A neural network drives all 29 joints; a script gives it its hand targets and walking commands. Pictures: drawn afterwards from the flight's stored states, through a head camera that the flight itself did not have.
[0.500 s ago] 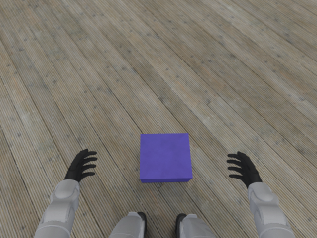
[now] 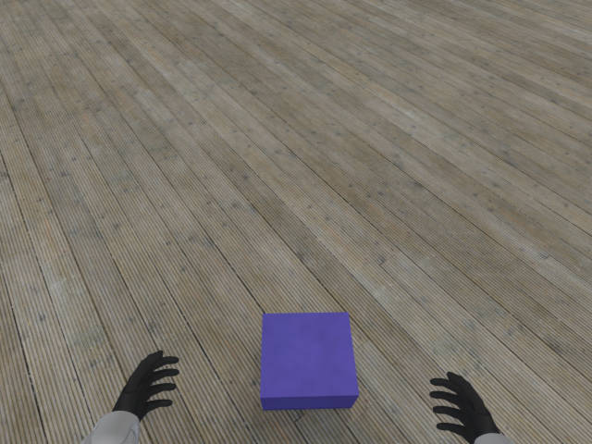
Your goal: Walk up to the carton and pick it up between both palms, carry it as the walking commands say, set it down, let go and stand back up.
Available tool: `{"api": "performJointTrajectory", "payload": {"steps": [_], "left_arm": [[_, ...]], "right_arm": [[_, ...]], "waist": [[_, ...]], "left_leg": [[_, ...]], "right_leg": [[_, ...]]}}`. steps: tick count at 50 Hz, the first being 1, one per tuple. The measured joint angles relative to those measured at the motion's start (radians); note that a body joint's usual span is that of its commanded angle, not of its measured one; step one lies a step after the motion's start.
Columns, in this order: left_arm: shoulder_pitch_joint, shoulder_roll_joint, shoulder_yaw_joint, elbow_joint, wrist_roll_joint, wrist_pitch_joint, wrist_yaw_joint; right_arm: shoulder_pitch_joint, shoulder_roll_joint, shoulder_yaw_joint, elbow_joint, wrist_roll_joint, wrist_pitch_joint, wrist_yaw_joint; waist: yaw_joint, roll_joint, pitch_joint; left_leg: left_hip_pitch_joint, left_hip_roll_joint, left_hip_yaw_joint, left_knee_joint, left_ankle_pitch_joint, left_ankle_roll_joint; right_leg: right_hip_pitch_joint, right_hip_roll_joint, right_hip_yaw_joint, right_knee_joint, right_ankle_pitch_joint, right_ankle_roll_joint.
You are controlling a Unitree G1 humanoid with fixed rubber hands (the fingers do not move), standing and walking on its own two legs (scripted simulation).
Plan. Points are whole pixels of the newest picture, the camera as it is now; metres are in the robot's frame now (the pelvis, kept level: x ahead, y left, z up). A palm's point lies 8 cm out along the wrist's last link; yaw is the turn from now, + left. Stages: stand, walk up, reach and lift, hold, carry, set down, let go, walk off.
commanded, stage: let go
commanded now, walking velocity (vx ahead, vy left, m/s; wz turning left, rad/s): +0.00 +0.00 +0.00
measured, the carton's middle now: (306, 360) +0.44 -0.03 -0.69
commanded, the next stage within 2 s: stand in 0.16 s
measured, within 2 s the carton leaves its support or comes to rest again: neither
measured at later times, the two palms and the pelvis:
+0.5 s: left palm (98, 422) +0.16 +0.28 -0.07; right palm (514, 435) +0.15 -0.27 -0.06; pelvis +0.01 +0.00 +0.00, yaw +0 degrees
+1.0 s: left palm (91, 443) +0.13 +0.28 -0.09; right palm out of the picture +0.13 -0.28 -0.06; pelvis +0.01 +0.00 +0.00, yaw +0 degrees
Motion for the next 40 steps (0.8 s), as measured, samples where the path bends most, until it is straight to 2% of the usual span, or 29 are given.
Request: {"api": "performJointTrajectory", "payload": {"steps": [10, 14, 19, 40], "left_arm": [[0.000, 0.001, -0.012, 0.002, 0.011, 0.046, 0.007], [0.000, 0.027, -0.016, 0.099, 0.027, 0.010, 0.038], [0.005, 0.072, -0.011, 0.187, 0.038, -0.034, 0.047], [0.009, 0.118, -0.011, 0.302, 0.040, -0.090, 0.052]], "right_arm": [[0.000, 0.000, 0.001, 0.003, 0.000, 0.003, -0.002], [0.010, -0.014, 0.002, 0.061, -0.003, -0.033, -0.026], [0.035, -0.049, 0.003, 0.097, -0.011, -0.065, -0.041], [0.064, -0.087, 0.003, 0.113, -0.011, -0.101, -0.058]], "waist": [[0.000, 0.000, 0.020], [0.000, -0.007, -0.036], [0.000, -0.016, -0.108], [0.000, -0.022, -0.151]], "left_leg": [[0.019, 0.000, 0.000, 0.000, 0.006, 0.000], [0.019, 0.000, 0.000, 0.000, 0.000, -0.002], [0.019, 0.000, 0.000, 0.000, -0.011, 0.000], [0.018, 0.000, 0.000, 0.002, -0.019, 0.000]], "right_leg": [[0.019, 0.000, 0.000, 0.000, 0.005, 0.000], [0.019, 0.000, 0.000, 0.000, 0.000, 0.001], [0.019, 0.000, 0.000, 0.000, -0.010, 0.002], [0.019, 0.000, 0.000, 0.002, -0.018, 0.002]]}}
